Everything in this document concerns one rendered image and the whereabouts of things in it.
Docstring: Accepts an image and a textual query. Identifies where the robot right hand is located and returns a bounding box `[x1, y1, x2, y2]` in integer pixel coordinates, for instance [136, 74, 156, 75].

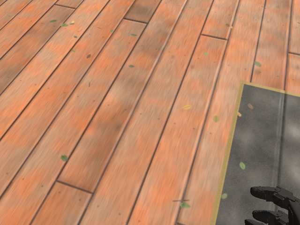
[245, 186, 300, 225]

